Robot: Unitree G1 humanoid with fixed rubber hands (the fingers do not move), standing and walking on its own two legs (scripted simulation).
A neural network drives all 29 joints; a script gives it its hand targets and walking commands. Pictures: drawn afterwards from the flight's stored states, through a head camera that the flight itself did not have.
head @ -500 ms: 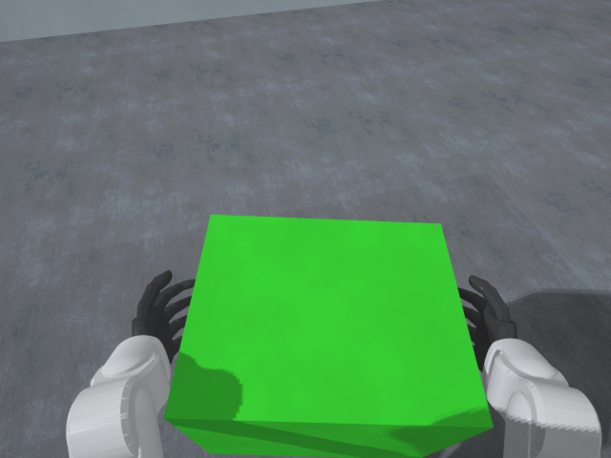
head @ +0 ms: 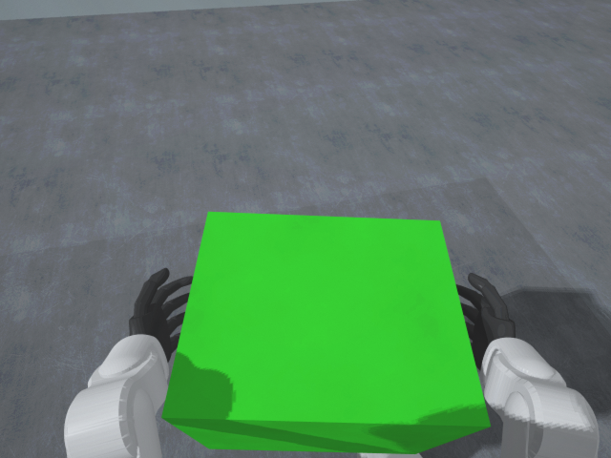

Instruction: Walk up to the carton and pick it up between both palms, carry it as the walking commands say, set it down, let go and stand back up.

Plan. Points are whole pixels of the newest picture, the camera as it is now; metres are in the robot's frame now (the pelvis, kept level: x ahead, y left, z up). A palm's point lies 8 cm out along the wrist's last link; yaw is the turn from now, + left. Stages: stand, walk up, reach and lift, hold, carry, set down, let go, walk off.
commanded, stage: carry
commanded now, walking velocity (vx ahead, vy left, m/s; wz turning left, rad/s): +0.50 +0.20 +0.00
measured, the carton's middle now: (318, 340) +0.26 +0.00 +0.01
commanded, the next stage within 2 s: none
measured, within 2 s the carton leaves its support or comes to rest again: neither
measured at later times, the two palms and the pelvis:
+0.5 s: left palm (139, 182) +0.48 +0.28 +0.07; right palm (379, 182) +0.50 -0.09 +0.06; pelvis +0.27 +0.08 -0.02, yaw +3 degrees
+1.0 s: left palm (143, 89) +0.74 +0.34 +0.07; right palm (331, 95) +0.76 -0.03 +0.06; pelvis +0.52 +0.15 -0.02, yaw +3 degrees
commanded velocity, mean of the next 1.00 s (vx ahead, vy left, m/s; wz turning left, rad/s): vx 0.50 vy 0.20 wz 0.00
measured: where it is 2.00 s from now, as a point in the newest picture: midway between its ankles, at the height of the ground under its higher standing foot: (226, 249)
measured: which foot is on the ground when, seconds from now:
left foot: down 0.00-0.22, up 0.24-0.44, down 0.46-0.90, up 0.92-1.00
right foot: up 0.00-0.20, down 0.22-0.48, up 0.50-0.90, down 0.92-1.00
